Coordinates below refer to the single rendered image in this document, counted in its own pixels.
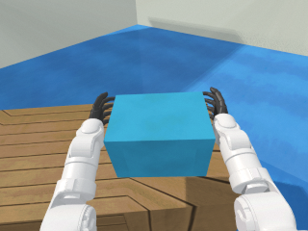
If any pedestal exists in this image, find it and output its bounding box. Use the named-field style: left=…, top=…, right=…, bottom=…
left=0, top=102, right=242, bottom=231

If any robot left forearm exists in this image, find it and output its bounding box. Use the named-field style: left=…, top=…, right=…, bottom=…
left=39, top=118, right=105, bottom=231

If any left robot upper arm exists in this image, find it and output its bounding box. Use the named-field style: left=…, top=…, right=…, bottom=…
left=41, top=204, right=97, bottom=231

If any carton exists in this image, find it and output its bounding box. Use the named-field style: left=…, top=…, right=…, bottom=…
left=103, top=91, right=216, bottom=178

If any right robot upper arm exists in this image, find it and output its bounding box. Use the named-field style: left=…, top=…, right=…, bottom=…
left=234, top=192, right=308, bottom=231

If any robot right forearm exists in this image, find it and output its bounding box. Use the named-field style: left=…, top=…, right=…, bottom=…
left=212, top=114, right=296, bottom=228

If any right robot hand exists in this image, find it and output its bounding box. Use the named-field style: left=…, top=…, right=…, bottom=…
left=202, top=87, right=228, bottom=120

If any left robot hand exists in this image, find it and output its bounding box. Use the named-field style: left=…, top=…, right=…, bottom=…
left=89, top=92, right=116, bottom=126

